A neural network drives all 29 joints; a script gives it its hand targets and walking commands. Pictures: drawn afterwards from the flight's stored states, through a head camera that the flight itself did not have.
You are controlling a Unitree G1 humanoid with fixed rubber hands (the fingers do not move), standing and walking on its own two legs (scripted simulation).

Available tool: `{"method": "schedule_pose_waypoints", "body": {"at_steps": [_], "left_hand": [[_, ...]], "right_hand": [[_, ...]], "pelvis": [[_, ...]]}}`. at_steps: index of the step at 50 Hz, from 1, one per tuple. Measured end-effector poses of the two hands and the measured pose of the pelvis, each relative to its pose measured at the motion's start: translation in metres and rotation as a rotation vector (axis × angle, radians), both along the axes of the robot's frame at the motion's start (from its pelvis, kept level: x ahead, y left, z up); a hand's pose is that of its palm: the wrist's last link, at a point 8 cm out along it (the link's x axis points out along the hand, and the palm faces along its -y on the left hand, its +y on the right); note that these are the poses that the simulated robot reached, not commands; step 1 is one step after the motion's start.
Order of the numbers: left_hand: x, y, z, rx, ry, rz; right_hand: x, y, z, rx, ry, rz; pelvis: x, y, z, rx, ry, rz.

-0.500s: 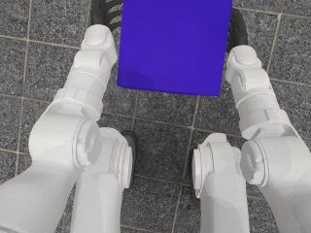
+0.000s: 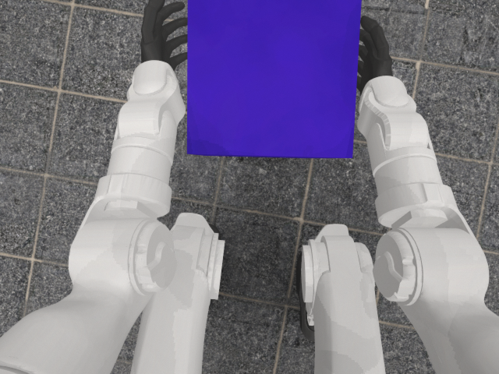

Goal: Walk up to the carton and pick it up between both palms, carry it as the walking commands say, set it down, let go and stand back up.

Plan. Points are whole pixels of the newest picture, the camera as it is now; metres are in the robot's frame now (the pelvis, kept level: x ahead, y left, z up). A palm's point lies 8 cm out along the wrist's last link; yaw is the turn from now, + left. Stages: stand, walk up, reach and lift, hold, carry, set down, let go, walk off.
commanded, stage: reach and lift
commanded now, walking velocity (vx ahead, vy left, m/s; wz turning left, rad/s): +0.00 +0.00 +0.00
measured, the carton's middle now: (262, 89) +0.52 +0.03 -0.18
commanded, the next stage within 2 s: none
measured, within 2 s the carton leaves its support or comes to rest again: neither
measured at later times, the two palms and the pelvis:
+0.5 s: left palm (144, 48) +0.51 +0.16 -0.03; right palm (397, 75) +0.51 -0.13 -0.06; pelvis +0.01 +0.00 +0.04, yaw -1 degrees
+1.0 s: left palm (104, 28) +0.49 +0.16 +0.04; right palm (430, 65) +0.49 -0.13 +0.02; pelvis +0.01 +0.00 +0.10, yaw -1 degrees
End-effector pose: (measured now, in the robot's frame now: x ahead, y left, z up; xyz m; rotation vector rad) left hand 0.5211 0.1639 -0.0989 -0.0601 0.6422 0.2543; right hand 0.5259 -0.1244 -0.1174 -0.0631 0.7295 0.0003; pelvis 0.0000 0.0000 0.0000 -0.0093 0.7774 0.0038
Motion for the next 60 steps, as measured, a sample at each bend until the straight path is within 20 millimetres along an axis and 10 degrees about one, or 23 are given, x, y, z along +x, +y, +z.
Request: {"method": "schedule_pose_waypoints", "body": {"at_steps": [60], "left_hand": [[-0.033, -0.003, 0.176, 0.004, -0.005, -0.007]], "right_hand": [[-0.04, -0.002, 0.169, 0.033, -0.002, -0.047]], "pelvis": [[0.016, 0.002, 0.126, -0.005, -0.023, -0.014]]}}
